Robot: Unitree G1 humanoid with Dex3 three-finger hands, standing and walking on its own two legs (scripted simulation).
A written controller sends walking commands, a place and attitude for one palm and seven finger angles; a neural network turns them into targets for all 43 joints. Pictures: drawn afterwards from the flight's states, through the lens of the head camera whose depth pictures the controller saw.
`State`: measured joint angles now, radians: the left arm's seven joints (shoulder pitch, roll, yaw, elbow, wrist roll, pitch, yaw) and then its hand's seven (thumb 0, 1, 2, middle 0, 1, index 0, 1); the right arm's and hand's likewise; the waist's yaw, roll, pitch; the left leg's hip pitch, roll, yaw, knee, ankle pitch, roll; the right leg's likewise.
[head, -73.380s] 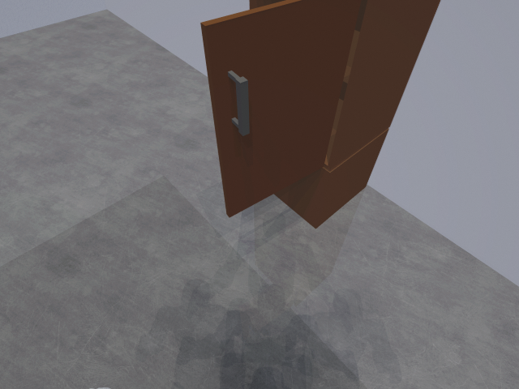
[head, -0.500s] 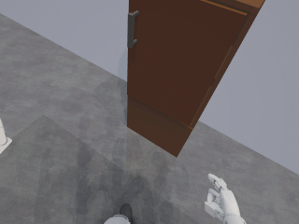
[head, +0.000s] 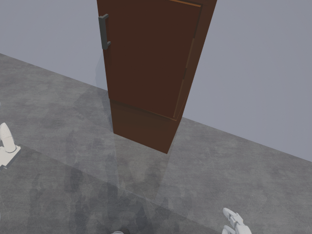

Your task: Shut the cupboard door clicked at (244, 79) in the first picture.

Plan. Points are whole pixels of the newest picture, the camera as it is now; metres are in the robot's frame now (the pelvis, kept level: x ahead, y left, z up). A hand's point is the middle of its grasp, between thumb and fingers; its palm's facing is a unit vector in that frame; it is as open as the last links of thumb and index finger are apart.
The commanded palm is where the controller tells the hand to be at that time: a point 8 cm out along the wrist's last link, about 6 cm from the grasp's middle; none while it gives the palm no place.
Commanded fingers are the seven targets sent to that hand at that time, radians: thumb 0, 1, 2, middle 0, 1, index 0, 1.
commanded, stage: stop stepping back and stand still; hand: left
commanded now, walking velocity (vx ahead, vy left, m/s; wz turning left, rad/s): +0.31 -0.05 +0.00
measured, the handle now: (105, 32) +0.88 +0.19 +0.09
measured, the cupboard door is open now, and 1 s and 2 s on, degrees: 3 3 3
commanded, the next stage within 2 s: let the arm hang, fingers relaxed in 0.74 s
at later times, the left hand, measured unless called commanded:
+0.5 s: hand out of the picture +0.22 +0.29 +0.16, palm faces +0.42 -0.83 -0.37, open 7.5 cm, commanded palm +0.15 +0.34 +0.19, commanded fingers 0.00 0.90 0.90 -0.20 -0.30 -0.20 -0.30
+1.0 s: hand out of the picture +0.13 +0.29 -0.06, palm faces +0.08 -0.92 -0.38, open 7.4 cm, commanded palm none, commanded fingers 0.00 0.90 0.90 -0.20 -0.30 -0.20 -0.30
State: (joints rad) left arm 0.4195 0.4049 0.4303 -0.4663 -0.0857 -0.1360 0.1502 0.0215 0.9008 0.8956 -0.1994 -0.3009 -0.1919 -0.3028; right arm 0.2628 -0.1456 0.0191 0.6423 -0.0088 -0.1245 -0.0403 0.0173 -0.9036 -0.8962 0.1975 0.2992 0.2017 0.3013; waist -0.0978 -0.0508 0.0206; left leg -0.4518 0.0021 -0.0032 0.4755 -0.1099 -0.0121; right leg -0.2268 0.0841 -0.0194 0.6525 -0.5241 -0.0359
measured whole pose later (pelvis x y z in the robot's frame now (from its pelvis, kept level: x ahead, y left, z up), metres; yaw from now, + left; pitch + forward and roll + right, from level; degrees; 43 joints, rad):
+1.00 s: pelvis -0.03 +0.06 +0.00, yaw +3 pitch +0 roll -1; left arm 0.32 0.29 0.06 0.36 0.01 0.04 0.01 0.01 0.90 0.89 -0.20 -0.30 -0.19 -0.30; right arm 0.19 -0.32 -0.01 0.75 -0.01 0.00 0.01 0.01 -0.90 -0.90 0.20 0.30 0.20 0.30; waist -0.02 0.08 -0.02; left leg -0.38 0.05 0.07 0.62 -0.25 0.01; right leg -0.27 -0.05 -0.08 0.61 -0.34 0.02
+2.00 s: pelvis -0.04 +0.07 +0.01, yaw +3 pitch -2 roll +0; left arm 0.33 0.12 0.01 1.13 0.02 0.00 0.03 0.01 0.91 0.89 -0.20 -0.30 -0.20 -0.30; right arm 0.34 -0.12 -0.02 1.12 -0.02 0.02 -0.02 0.01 -0.91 -0.90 0.20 0.30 0.20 0.30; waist -0.02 0.00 0.00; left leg -0.26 0.02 0.08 0.41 -0.13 0.02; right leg -0.17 -0.03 -0.02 0.43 -0.23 0.02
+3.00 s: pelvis -0.01 +0.07 -0.01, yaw +12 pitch -1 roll -1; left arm 0.25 0.18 0.07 1.03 0.03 0.03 0.04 0.01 0.91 0.89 -0.20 -0.30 -0.20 -0.30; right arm 0.28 -0.16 -0.05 1.05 -0.02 0.05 0.00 0.01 -0.91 -0.90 0.20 0.30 0.20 0.30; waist -0.03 -0.02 0.08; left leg -0.36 0.00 0.04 0.70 -0.31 0.03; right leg -0.18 -0.08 -0.17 0.65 -0.42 0.02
